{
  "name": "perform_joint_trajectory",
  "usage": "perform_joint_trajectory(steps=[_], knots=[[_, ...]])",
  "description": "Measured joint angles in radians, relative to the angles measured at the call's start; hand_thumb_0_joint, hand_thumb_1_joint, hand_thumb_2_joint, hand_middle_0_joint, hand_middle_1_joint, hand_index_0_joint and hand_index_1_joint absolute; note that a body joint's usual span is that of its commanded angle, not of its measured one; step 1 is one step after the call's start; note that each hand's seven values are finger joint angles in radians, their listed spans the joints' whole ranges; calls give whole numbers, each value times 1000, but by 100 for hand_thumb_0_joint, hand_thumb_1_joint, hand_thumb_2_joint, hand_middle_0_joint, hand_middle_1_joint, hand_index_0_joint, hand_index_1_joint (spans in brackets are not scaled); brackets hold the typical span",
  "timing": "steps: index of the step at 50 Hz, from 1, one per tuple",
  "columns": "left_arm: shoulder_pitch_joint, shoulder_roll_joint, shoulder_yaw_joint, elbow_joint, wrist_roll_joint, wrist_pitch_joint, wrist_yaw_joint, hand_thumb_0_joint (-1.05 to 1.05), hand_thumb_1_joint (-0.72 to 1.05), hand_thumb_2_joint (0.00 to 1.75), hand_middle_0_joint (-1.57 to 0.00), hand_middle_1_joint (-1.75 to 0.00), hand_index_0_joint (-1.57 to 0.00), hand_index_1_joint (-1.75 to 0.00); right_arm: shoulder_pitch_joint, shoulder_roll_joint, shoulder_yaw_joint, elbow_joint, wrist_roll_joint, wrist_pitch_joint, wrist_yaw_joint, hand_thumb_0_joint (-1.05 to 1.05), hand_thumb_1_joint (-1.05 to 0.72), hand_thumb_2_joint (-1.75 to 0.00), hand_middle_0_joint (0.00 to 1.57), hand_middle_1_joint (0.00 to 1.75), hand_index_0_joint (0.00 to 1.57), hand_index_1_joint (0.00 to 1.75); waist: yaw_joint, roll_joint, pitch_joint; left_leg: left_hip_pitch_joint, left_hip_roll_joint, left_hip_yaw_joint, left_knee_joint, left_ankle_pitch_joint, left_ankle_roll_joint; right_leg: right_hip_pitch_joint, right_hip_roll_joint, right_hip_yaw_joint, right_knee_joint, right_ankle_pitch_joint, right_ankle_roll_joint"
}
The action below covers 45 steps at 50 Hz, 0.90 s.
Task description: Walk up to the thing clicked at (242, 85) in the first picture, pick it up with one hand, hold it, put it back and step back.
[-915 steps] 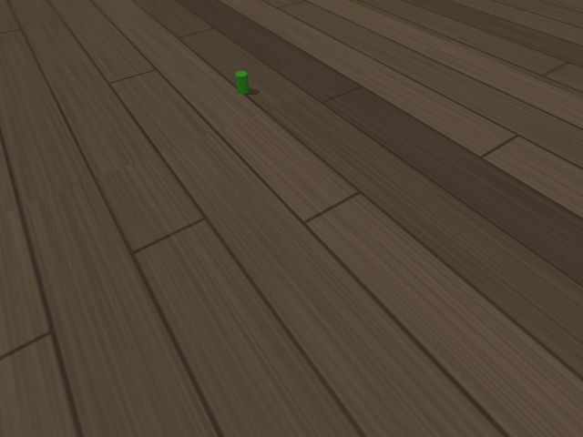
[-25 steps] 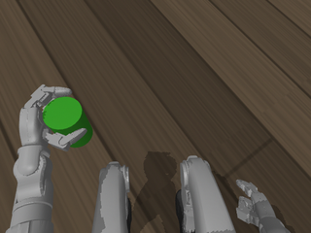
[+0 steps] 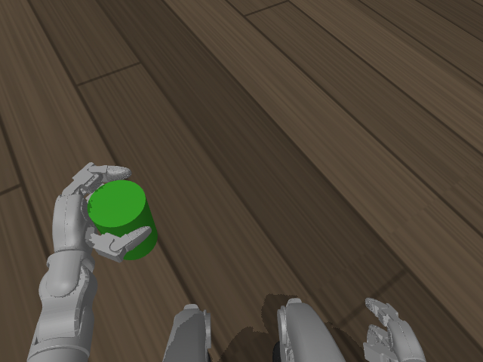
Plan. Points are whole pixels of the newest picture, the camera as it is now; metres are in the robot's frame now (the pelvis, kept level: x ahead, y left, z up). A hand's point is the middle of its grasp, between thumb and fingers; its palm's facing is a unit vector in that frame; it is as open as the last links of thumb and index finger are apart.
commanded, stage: lift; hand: left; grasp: from the side
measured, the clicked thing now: (126, 222) +0.35 +0.19 -0.01
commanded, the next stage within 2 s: hold in 1.04 s
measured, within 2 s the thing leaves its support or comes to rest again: neither
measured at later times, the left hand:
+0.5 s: hand (111, 193) +0.35 +0.18 +0.10, palm faces +0.08 -1.00 -0.05, open 11.0 cm
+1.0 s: hand (115, 171) +0.36 +0.17 +0.13, palm faces +0.07 -1.00 -0.03, open 11.0 cm
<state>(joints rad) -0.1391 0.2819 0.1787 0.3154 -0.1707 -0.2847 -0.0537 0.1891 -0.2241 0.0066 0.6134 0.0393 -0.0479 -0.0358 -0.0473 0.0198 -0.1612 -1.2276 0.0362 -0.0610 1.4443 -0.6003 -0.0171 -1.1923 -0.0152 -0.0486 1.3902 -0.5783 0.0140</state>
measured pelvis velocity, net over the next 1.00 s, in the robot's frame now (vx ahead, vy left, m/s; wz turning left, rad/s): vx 0.03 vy -0.01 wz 0.01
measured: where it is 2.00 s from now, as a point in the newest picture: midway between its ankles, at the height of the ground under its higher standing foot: outside the picture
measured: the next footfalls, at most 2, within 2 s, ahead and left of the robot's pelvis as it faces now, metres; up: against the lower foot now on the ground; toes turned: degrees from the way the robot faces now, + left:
none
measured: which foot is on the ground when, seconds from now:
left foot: down 0.00-1.00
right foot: down 0.00-1.00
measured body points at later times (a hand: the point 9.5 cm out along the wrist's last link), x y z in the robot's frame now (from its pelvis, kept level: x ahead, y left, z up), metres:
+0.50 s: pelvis +0.01 +0.00 +0.07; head +0.09 +0.01 +0.51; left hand +0.34 +0.23 +0.11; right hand +0.15 -0.24 -0.04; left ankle +0.04 +0.12 -0.59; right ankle +0.04 -0.13 -0.59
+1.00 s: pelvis +0.03 -0.01 +0.09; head +0.10 +0.00 +0.54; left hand +0.35 +0.22 +0.13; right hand +0.16 -0.25 -0.01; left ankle +0.04 +0.12 -0.59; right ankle +0.04 -0.13 -0.59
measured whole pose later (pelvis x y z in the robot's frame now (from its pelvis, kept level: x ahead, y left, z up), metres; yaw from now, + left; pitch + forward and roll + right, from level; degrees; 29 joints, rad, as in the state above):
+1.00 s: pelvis +0.03 -0.01 +0.09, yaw +1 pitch +10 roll -1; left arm -0.12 0.22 0.14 0.42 -0.18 -0.34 -0.09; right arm 0.24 -0.22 0.01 0.65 0.01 -0.04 -0.04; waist -0.04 0.01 -0.05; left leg -0.68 0.04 -0.03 0.96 -0.46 -0.03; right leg -0.66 -0.01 -0.04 0.93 -0.45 0.01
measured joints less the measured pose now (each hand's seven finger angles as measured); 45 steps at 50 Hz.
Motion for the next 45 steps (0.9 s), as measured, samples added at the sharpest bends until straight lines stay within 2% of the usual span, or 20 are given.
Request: perform_joint_trajectory(steps=[11,17,25,45], knots=[[38,-37,-26,20,-4,-9,-3,0,-50,111,-68,-99,-66,-100,34,-5,1,15,-8,-9,2,1,-91,-89,20,30,20,30,4,-2,36,190,2,14,-168,53,4,188,1,7,-170,57,4],[32,-36,-33,35,3,-30,7,0,-50,111,-68,-99,-66,-100,37,7,10,22,-17,-13,-2,1,-92,-90,20,30,20,30,8,-6,53,265,0,20,-235,76,5,261,-1,10,-233,78,4],[21,-40,-48,63,1,-28,-6,0,-50,111,-67,-99,-65,-100,41,12,13,28,-18,-11,1,1,-92,-90,20,30,20,30,13,-1,68,359,2,26,-316,100,2,352,2,13,-312,102,2],[25,-62,-40,103,-6,-42,-27,0,-50,111,-67,-99,-65,-100,50,3,4,36,-26,6,-7,1,-91,-90,20,30,20,30,10,-9,100,522,6,27,-455,132,-8,508,6,11,-438,126,-8]])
